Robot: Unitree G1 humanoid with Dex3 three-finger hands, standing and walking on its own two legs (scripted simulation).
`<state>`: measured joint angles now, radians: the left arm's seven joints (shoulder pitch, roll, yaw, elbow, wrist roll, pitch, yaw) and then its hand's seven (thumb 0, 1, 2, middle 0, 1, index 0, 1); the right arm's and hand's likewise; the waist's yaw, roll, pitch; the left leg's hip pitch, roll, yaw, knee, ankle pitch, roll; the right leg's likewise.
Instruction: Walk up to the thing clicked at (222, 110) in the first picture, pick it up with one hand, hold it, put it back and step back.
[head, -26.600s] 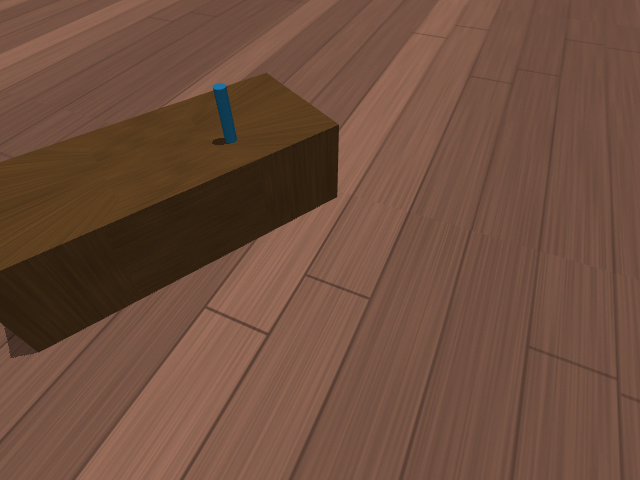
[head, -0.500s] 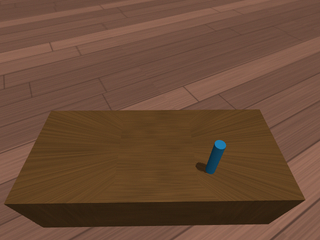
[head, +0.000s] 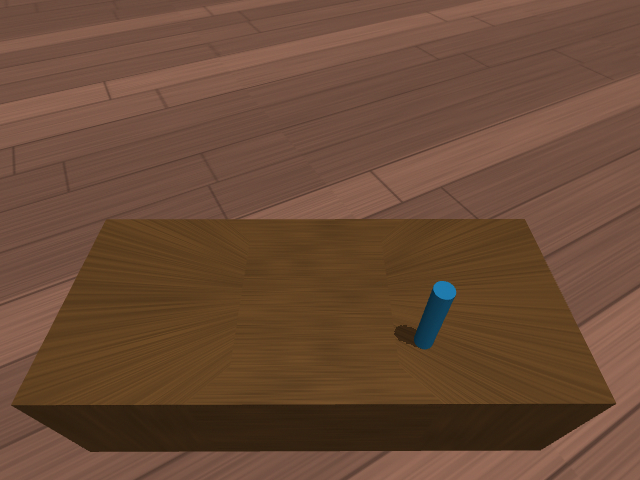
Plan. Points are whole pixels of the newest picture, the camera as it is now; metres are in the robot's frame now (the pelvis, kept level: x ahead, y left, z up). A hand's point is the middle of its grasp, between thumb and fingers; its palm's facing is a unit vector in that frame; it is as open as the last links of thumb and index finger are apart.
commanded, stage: stand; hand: right
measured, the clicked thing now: (433, 317) +0.50 -0.23 -0.29
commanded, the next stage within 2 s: step back in 1.28 s
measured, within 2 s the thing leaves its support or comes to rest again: neither
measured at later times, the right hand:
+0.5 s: hand out of the picture +0.07 -0.26 -0.16, palm faces -0.04 +0.93 -0.36, open 7.4 cm
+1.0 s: hand out of the picture +0.08 -0.26 -0.16, palm faces -0.04 +0.94 -0.35, open 7.4 cm
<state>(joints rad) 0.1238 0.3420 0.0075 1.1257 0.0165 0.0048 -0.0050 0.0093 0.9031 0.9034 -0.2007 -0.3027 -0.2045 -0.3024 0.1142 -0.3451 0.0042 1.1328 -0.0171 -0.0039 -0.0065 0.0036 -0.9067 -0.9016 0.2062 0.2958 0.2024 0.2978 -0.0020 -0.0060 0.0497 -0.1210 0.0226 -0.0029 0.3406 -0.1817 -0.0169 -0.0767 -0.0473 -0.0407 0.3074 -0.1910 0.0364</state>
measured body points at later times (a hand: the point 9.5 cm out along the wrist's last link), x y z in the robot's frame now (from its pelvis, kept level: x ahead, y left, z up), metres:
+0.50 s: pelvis +0.00 +0.00 +0.00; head +0.01 +0.00 +0.45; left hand +0.07 +0.30 -0.14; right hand +0.08 -0.30 -0.13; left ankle +0.00 +0.13 -0.75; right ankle -0.01 -0.14 -0.75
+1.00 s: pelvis +0.00 +0.00 +0.00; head +0.01 +0.00 +0.45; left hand +0.07 +0.30 -0.13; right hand +0.08 -0.30 -0.13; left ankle +0.00 +0.13 -0.75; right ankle -0.01 -0.14 -0.75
